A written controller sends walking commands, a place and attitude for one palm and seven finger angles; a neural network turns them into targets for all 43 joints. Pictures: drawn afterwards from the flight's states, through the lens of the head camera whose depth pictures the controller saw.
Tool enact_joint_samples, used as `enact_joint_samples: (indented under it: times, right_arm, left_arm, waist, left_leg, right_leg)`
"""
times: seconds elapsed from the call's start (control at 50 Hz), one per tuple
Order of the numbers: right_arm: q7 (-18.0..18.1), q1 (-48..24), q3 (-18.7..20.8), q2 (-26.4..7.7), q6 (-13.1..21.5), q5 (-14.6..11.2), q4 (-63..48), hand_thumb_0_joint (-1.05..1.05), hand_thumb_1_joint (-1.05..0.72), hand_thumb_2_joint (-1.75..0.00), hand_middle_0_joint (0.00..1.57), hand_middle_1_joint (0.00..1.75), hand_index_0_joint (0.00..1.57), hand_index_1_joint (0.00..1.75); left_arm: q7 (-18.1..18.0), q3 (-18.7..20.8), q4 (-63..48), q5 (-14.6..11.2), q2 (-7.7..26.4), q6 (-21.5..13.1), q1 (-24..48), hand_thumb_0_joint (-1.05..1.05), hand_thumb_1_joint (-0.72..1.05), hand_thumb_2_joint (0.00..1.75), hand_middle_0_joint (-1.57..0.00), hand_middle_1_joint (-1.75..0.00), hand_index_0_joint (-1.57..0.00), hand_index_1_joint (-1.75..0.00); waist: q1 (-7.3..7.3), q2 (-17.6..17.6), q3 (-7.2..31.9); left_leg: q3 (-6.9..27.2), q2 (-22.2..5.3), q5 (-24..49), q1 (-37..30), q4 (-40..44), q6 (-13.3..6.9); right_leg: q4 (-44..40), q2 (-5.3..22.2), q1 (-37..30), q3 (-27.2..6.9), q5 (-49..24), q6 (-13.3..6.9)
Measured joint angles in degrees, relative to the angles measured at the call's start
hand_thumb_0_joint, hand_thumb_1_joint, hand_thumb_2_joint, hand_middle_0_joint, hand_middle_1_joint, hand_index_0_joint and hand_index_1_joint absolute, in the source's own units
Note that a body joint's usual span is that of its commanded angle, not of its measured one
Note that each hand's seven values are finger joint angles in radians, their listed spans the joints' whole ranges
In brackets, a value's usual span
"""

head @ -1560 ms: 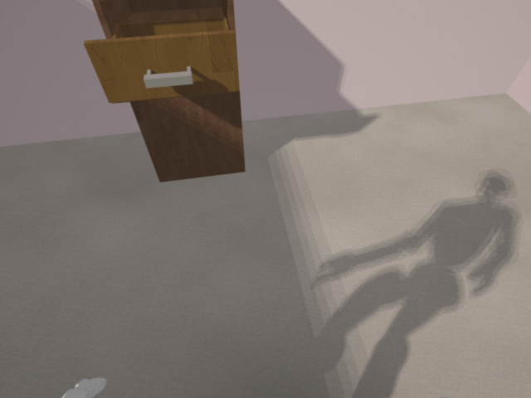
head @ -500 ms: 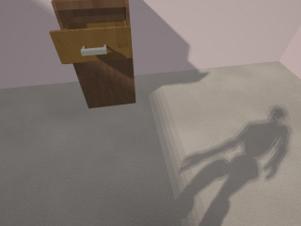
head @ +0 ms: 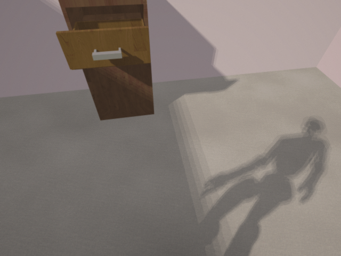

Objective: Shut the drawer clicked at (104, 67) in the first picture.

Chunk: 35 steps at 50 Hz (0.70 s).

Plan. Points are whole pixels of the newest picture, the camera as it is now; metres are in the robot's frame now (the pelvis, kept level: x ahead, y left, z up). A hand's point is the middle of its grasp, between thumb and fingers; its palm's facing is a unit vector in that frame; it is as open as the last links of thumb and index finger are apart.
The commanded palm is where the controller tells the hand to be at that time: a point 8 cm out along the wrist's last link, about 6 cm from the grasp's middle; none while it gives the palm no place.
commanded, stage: look at it before walking up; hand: left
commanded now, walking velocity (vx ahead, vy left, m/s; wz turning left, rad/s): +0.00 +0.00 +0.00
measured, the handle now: (107, 52) +0.94 +0.36 -0.02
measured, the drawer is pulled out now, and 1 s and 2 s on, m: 0.30 0.30 0.30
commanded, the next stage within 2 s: walk to a spot facing it in 0.08 s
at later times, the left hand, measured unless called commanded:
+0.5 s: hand out of the picture +0.03 +0.21 -0.20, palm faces +0.04 -0.98 -0.18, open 7.3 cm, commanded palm none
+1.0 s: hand (129, 198) +0.32 +0.16 -0.19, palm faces +0.01 -0.98 -0.20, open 7.3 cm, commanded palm none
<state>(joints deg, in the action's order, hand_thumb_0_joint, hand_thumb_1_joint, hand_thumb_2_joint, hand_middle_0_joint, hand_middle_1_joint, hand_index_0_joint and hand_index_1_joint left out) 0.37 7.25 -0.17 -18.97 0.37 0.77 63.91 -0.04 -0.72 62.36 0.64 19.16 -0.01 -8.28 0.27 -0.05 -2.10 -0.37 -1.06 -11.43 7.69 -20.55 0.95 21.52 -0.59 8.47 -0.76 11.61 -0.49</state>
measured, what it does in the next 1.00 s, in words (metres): walks ahead: right foot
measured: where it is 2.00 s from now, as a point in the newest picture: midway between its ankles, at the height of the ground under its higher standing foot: (167, 204)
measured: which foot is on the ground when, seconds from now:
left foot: down 0.00-0.84, up 0.86-1.00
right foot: down 0.00-0.48, up 0.50-0.82, down 0.84-1.00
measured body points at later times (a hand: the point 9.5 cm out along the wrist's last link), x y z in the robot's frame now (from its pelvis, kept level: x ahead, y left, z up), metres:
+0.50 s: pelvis +0.06 +0.02 -0.02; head +0.05 +0.04 +0.43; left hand +0.03 +0.26 -0.18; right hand +0.05 -0.23 -0.16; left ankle +0.00 +0.13 -0.75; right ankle +0.00 -0.11 -0.74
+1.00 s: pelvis +0.24 -0.02 -0.02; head +0.26 -0.02 +0.43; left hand +0.32 +0.21 -0.17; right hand +0.19 -0.25 -0.18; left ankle +0.18 +0.10 -0.66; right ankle +0.29 -0.12 -0.75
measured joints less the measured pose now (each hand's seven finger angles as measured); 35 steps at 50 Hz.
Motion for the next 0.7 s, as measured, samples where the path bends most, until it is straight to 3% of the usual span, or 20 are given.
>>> enact_joint_samples:
  times: [0.24, 0.4, 0.48, 0.52, 0.6, 0.64, 0.7]
  right_arm:
    - [0.16, -0.29, -0.09, 0.27, 0.00, 0.14, -0.04, 0.00, -0.91, -0.90, 0.20, 0.30, 0.20, 0.30]
    - [-0.37, 6.10, 0.21, 3.94, -0.70, 0.87, -0.40, 0.00, -0.91, -0.90, 0.20, 0.30, 0.20, 0.30]
    - [-0.37, 10.14, 0.54, 6.54, 0.24, 0.67, 0.16, 0.00, -0.91, -0.90, 0.20, 0.30, 0.20, 0.30]
    - [-0.16, 11.84, 0.80, 7.96, 1.64, 0.91, 0.24, 0.00, -0.91, -0.90, 0.20, 0.30, 0.20, 0.30]
    - [1.03, 16.80, 0.75, 10.96, 3.76, 0.93, 0.78, 0.00, -0.91, -0.90, 0.20, 0.30, 0.20, 0.30]
    - [1.26, 19.32, 0.66, 12.23, 3.91, 0.87, 2.07, 0.00, -0.91, -0.90, 0.20, 0.30, 0.20, 0.30]
    - [1.44, 22.22, 0.71, 13.47, 3.76, 0.83, 4.15, 0.00, -0.91, -0.90, 0.20, 0.30, 0.20, 0.30]
  left_arm:
    - [-0.40, 0.07, -0.11, -0.02, -0.29, -0.07, 0.13, 0.00, 0.90, 0.90, -0.20, -0.30, -0.21, -0.30]
    - [0.39, 0.69, -0.84, 0.44, -4.40, 0.33, -6.42, 0.00, 0.91, 0.90, -0.20, -0.30, -0.20, -0.30]
    - [0.43, 1.39, 0.07, 0.35, -6.67, -0.13, -11.20, 0.00, 0.91, 0.90, -0.20, -0.30, -0.21, -0.30]
    - [0.44, 1.58, 1.24, 0.36, -7.56, 0.39, -13.07, 0.00, 0.91, 0.90, -0.20, -0.30, -0.21, -0.30]
    - [0.83, 2.07, 2.27, 0.65, -8.68, 1.10, -12.31, 0.01, 0.91, 0.90, -0.20, -0.30, -0.20, -0.30]
    - [1.25, 2.44, 1.33, 0.65, -8.94, 1.08, -10.53, 0.01, 0.91, 0.90, -0.20, -0.30, -0.20, -0.30]
    - [1.35, 2.91, -0.62, 0.75, -9.13, 0.98, -7.01, 0.01, 0.92, 0.90, -0.20, -0.30, -0.20, -0.30]
  waist:
    - [0.04, -0.09, 0.62]
    - [0.23, -0.56, 3.28]
    - [0.28, 0.63, 3.12]
    - [0.20, 1.75, 2.78]
    - [-1.55, 1.82, 0.90]
    - [-1.67, 1.59, 0.05]
    - [-1.81, 0.85, -1.33]
  left_leg:
    - [0.02, 0.07, -0.19, -0.44, 0.13, 0.00]
    - [0.11, -0.88, -10.53, 3.04, -10.82, -1.60]
    - [-1.69, -1.02, -10.42, 2.13, -12.73, -1.27]
    - [-3.29, -0.32, -12.15, 0.53, -12.31, -1.47]
    - [-3.75, -0.25, -11.65, -4.07, -7.14, -1.97]
    - [-3.73, -0.35, -10.70, -6.67, -3.40, -1.87]
    - [-3.87, -0.67, -9.90, -10.33, 1.33, -1.22]
  right_leg:
    - [-0.12, 0.08, -0.45, 0.03, 0.24, 0.11]
    - [5.49, -0.63, 0.53, 0.68, 5.66, -0.26]
    - [8.87, 0.16, -0.02, 0.56, 9.42, 0.42]
    - [17.18, 1.01, 3.02, 0.45, 12.82, -0.45]
    - [37.15, 1.93, 13.47, 3.47, 14.92, -0.88]
    - [38.96, 3.22, 17.93, 4.83, 12.03, -0.47]
    - [33.07, 4.93, 22.09, 6.33, 6.94, -0.15]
